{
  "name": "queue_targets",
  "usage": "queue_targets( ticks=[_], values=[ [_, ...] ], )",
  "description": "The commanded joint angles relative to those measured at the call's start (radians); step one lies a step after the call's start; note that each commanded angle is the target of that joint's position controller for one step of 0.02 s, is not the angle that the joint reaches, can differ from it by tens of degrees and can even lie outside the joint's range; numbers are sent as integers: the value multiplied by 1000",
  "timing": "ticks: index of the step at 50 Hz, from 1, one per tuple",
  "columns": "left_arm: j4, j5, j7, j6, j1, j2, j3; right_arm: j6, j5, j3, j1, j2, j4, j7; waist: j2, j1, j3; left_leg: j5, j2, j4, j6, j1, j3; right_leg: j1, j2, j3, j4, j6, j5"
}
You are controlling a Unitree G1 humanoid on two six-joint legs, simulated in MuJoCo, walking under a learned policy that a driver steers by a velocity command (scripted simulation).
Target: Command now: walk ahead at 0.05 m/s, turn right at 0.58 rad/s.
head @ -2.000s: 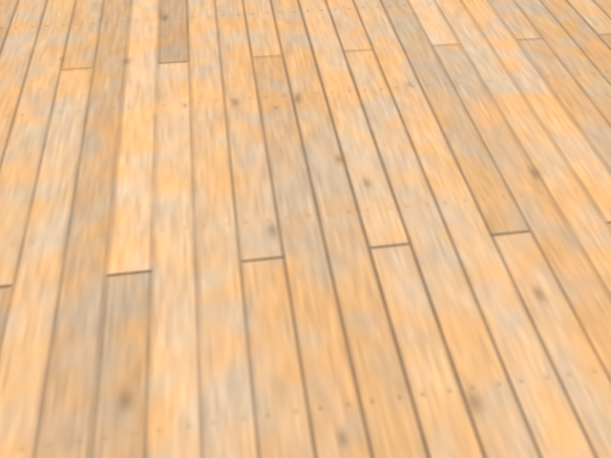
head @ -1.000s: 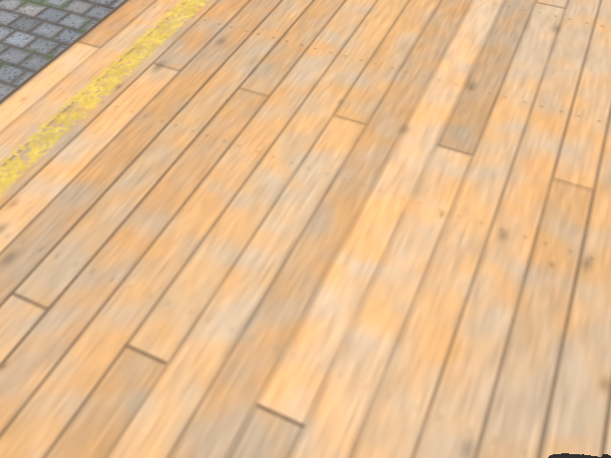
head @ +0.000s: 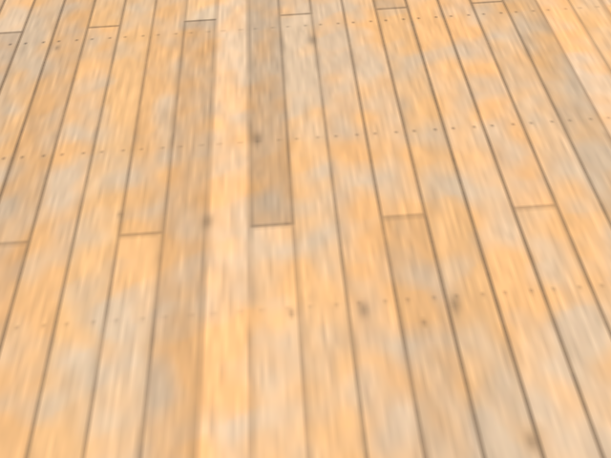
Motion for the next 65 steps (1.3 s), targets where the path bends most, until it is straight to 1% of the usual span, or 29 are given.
queue_targets(
  ticks=[1, 5, 6, 7, 8, 9, 12, 19, 23, 25, 26, 27, 28, 29, 31, 32, 42, 45, 47, 48, 49, 50, 52, 56, 59, 61, 63, 64, 65],
  values=[
    [-84, 1, 7, 0, -29, 158, 42, -21, 6, -25, 20, -85, -60, 7, -161, -11, -156, 2, -32, -93, 5, 101, 22, 110, -237, 302, -133, -142, -71],
    [-99, -15, 6, 14, -39, 137, 35, -45, 11, -40, 93, -100, -43, 24, -170, -56, -156, 129, -28, -429, 54, 289, 41, 124, -196, 343, -29, -88, 23],
    [-104, -12, 7, 15, -6, 96, 23, -44, -4, -56, 115, -160, -45, 21, -71, -43, -178, 178, 128, -484, 109, 405, -71, 38, -136, 276, 90, -35, -150],
    [-131, -17, 2, 8, 26, 69, 19, -28, -32, -76, 78, -251, -47, 16, 246, 20, -132, 384, 326, -516, 260, 454, -305, -175, 36, 54, 278, 31, -434],
    [-124, 2, -3, -7, 18, 157, 43, -28, -48, -69, 70, -197, -66, 17, 255, -15, -137, 468, 416, -527, 358, 418, -401, -226, -7, 16, 534, 81, -513],
    [-101, -5, -6, -6, 34, 198, 62, -27, -39, -54, 38, -148, -84, 12, 165, -7, -132, 473, 377, -504, 342, 401, -307, -219, -38, 20, 649, 100, -451],
    [-71, -11, -1, 27, 58, 129, 50, -17, -1, -37, -8, -99, -92, 2, 113, -5, -86, 461, 248, -475, 265, 402, -90, -245, -66, -28, 764, 152, -319],
    [-148, -14, -25, 25, -59, 64, 18, 11, -4, -67, 44, -171, -75, 0, 194, -77, -122, 486, 272, -480, 296, 474, 42, -111, -142, -148, 409, 162, -293],
    [-149, -16, -40, 34, -26, 88, 30, 9, 20, -76, 34, -190, -64, 16, 203, -63, -121, 460, 300, -444, 279, 456, 69, 11, -132, -200, 206, 115, -243],
    [-123, -14, -43, 34, 46, 87, 40, 6, 39, -73, 24, -174, -53, 17, 171, -18, -126, 394, 275, -353, 216, 399, 123, 159, -100, -226, -9, 58, -84],
    [-116, -12, -34, 32, 84, 122, 54, 2, 31, -65, 81, -137, -29, 21, 73, -13, -137, 268, 232, -236, 141, 291, 190, 303, -125, -148, -91, 20, 65],
    [-134, -7, -16, 26, 117, 250, 82, 0, -25, -39, 81, -62, -65, 28, -258, -37, -153, -212, 107, 89, 32, -2, 287, 489, -401, 224, -93, -90, 474],
    [-150, 31, -26, 3, 108, 267, 76, -4, -21, -43, -21, -87, -109, 17, -300, 19, -172, -399, 4, 290, 3, -132, 146, 401, -532, 390, -105, -289, 546],
    [-144, 37, -31, -17, 98, 222, 63, -2, -2, -56, -57, -129, -107, 11, -192, 36, -162, -347, 24, 374, 11, -137, 80, 376, -480, 317, -122, -281, 458],
    [-135, 5, -18, -26, 12, 168, 46, 4, 0, -64, -35, -132, -80, -1, -123, -14, -118, -190, 43, 340, 21, -139, 59, 337, -371, 200, -115, -176, 325],
    [-137, -7, -12, -21, -19, 156, 38, 6, -6, -67, -21, -138, -77, -5, -137, -30, -111, -139, 38, 326, 13, -117, 59, 309, -350, 181, -115, -161, 339],
    [-132, 4, 6, 0, -29, 173, 39, -5, 11, -46, -12, -90, -73, 23, -170, -18, -134, -55, -24, -44, 2, 85, 59, 239, -306, 257, -101, -160, 121],
    [-118, 12, -3, 2, -33, 123, 15, -9, 15, -39, 8, -82, -67, 38, -174, -5, -146, -47, -2, -142, 18, 199, 82, 212, -311, 261, -66, -151, 163],
    [-99, 12, -8, -2, -53, 51, -18, -19, 4, -21, 49, -31, -53, 54, -146, -51, -143, 139, 9, -402, 45, 373, 97, 151, -271, 217, -49, -98, 87],
    [-72, 25, -11, -12, 5, 21, -29, -22, -13, -16, 37, -39, -57, 57, -100, -32, -135, 265, 41, -463, 64, 445, 47, 119, -228, 180, -41, -43, -16],
    [-56, 51, -12, -22, 74, 25, -28, -23, -22, -25, 17, -117, -80, 53, 53, 30, -131, 464, 164, -462, 117, 467, -99, 91, -141, 86, 65, 15, -179],
    [-54, 48, -10, -27, 100, 40, -19, -25, -28, -17, -47, -114, -75, 54, 166, 89, -100, 339, 207, -477, 218, 300, -157, 176, -115, 20, 9, 64, -232],
    [-51, 42, -1, -28, -9, 105, -1, -29, -9, -17, -43, -93, -84, 59, 132, 12, -44, 82, 124, -503, 185, 233, -125, 224, -112, -4, 13, 85, -144],
    [-63, 22, 2, -43, -28, 52, -3, -16, 12, -25, 65, -142, -68, 29, 173, -19, -2, -400, 130, -568, 224, 229, -245, 121, -64, -119, 107, 72, -315],
    [-54, 5, -16, -95, -13, 23, 0, -6, 23, -30, 92, -147, -82, 16, 179, -18, 18, -444, 152, -573, 269, 239, -353, 99, -83, -114, 78, 56, -293],
    [-28, 2, -26, -121, 58, 31, 10, -1, 31, -25, 31, -120, -121, 15, 125, 30, -6, -391, 88, -505, 233, 143, -295, 248, -116, -83, -9, 27, -285],
    [16, 9, -23, -131, 218, 118, 40, -14, 41, -5, -45, -37, -184, 19, -114, 86, -15, -247, -72, -137, 133, -121, -52, 473, -312, 220, -202, -69, -526],
    [29, 16, -30, -131, 237, 163, 49, -24, 41, -8, -67, -57, -215, 20, -217, 75, 47, -269, -75, 43, 120, -257, 5, 476, -478, 458, -282, -170, -470],
    [22, 19, -25, -132, 209, 126, 38, -32, 36, -22, -37, -94, -208, 20, -163, 42, 72, -280, -31, 182, 110, -297, -25, 450, -524, 466, -250, -220, -256]
  ],
)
